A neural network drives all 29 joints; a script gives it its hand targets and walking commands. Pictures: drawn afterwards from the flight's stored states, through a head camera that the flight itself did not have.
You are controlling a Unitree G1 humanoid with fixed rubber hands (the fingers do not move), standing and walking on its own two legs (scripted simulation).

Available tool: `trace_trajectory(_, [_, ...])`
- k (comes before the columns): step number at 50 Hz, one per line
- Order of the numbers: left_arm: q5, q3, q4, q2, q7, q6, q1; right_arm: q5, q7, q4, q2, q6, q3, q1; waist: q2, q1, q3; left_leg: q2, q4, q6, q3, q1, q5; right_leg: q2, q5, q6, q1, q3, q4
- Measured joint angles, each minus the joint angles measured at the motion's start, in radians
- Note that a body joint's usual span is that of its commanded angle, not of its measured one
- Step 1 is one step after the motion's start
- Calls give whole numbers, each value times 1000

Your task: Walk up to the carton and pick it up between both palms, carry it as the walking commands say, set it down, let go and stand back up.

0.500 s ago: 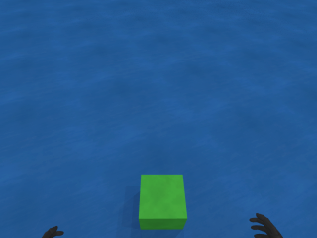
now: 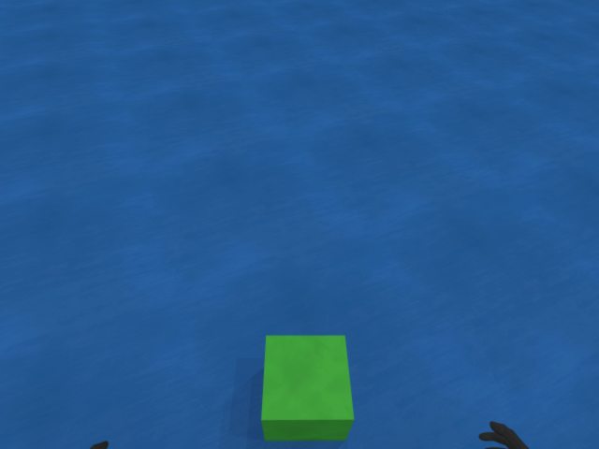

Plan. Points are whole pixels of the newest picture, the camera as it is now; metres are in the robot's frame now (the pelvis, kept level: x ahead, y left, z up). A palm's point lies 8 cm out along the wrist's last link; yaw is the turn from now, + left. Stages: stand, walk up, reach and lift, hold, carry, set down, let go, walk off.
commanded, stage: stand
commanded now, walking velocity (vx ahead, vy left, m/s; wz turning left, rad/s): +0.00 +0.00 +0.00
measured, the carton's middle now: (305, 387) +0.46 -0.04 -0.68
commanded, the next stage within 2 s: none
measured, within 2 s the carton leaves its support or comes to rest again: neither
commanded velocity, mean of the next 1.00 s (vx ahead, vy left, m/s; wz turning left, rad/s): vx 0.00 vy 0.00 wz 0.00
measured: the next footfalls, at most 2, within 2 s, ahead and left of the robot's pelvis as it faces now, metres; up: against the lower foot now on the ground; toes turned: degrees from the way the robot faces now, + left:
none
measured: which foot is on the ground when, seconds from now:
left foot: down 0.00-1.00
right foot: down 0.00-1.00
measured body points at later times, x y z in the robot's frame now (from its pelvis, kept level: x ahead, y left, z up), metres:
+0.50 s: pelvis -0.02 +0.00 +0.00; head -0.02 +0.01 +0.45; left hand +0.08 +0.31 -0.11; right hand +0.09 -0.31 -0.10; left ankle -0.02 +0.12 -0.74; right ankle -0.04 -0.12 -0.74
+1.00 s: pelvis -0.02 +0.00 +0.00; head -0.02 +0.01 +0.45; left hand +0.07 +0.32 -0.11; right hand +0.09 -0.31 -0.11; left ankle -0.02 +0.12 -0.74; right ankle -0.04 -0.12 -0.74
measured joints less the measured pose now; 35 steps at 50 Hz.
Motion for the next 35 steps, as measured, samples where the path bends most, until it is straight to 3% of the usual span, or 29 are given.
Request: trace_trajectory(35, [-10, -11, 143, 24, -10, -8, -19, 11, 6, 146, -27, -9, 16, -24, 1, -1, 14, -4, -61, 4, 2, 19, 61, -6, 58, 6, 17, 3, -57])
